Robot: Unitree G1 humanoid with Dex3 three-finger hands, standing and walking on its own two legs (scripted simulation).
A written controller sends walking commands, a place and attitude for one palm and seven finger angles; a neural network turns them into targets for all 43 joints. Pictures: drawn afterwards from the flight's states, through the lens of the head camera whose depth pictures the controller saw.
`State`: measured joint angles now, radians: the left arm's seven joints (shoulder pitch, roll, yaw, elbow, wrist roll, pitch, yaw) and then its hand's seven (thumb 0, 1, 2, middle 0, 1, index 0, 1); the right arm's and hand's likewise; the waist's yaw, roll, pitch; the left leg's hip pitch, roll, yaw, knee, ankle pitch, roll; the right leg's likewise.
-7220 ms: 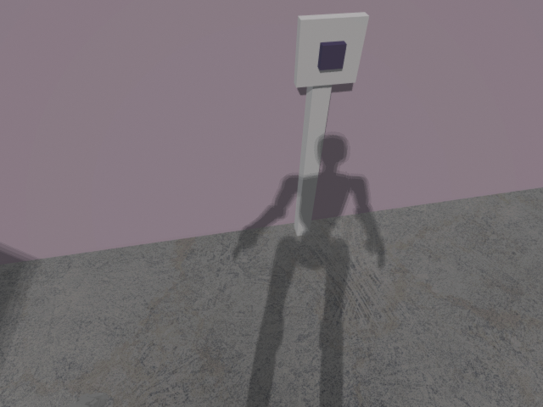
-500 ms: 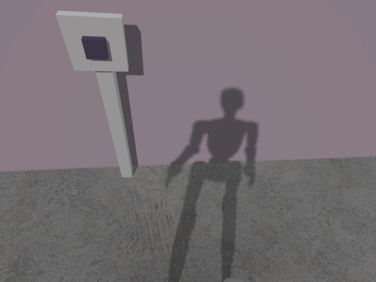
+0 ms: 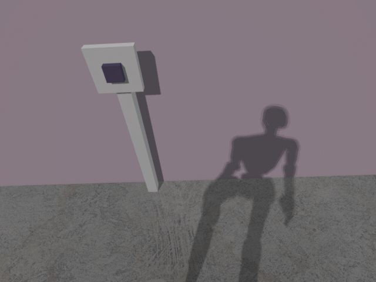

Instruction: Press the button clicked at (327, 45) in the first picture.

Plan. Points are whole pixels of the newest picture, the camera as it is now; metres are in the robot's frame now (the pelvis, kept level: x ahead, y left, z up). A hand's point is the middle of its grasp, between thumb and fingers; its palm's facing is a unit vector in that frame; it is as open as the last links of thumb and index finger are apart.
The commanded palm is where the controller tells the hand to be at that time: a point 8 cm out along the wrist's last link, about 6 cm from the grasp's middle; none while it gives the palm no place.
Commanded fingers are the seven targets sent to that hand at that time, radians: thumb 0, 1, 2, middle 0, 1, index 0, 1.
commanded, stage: take the last steps up to it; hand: left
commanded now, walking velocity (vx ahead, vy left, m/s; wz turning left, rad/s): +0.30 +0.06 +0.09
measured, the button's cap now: (114, 72) +0.78 +0.30 +0.08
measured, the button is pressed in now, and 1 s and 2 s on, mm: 0 0 0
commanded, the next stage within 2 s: come to a stop and stand still in 0.80 s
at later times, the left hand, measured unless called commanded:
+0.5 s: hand out of the picture +0.04 +0.27 -0.19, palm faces +0.11 -0.98 -0.14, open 7.4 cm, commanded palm none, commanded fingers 0.00 0.90 0.90 -0.20 -0.30 -0.20 -0.30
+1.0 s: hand (126, 209) +0.38 +0.23 -0.18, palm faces -0.07 -0.98 -0.18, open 7.4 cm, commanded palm none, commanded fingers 0.00 0.90 0.90 -0.20 -0.30 -0.20 -0.30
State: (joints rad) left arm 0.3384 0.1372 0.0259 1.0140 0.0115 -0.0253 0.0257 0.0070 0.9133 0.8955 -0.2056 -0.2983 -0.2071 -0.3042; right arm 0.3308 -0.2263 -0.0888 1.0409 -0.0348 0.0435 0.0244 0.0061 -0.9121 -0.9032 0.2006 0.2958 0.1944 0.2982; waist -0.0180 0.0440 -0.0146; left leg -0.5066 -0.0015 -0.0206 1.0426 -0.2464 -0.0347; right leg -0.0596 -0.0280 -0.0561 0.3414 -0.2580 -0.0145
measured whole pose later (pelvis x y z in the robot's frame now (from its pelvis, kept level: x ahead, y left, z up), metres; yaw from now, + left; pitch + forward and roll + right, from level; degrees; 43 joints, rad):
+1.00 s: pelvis +0.26 +0.07 -0.03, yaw -2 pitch -3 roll +0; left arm 0.10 0.13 0.02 1.02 0.01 -0.05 0.01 0.01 0.91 0.90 -0.20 -0.30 -0.20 -0.30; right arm 0.52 -0.09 -0.03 1.21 -0.01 -0.02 -0.03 0.00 -0.91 -0.90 0.20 0.30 0.20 0.30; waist -0.07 0.03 0.10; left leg -0.12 0.07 0.13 0.79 -0.52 -0.02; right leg -0.33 -0.03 -0.15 0.59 -0.18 -0.06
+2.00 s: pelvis +0.23 +0.14 -0.01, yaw -1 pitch -3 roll +0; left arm 0.26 0.29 0.01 1.02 0.02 0.00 0.02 0.01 0.90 0.90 -0.20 -0.30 -0.21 -0.30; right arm 0.25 -0.30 -0.04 1.03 -0.02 0.01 0.01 0.01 -0.91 -0.90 0.20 0.30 0.20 0.30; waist 0.00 0.02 0.02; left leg -0.21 -0.05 0.07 0.45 -0.20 0.06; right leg -0.25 -0.05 -0.04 0.46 -0.16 0.02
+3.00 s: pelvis +0.25 +0.10 -0.10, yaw +1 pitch +12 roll -2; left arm 0.48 0.20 0.24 0.01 -0.35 -0.43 -0.39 0.02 0.90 0.90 -0.63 -0.76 -0.63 -0.77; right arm 0.16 -0.22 -0.03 0.54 0.03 -0.27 -0.04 0.01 -0.91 -0.90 0.20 0.30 0.20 0.30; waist 0.06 0.00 -0.11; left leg -0.83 0.03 -0.02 1.19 -0.57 0.00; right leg -0.83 -0.01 -0.12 1.13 -0.52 -0.04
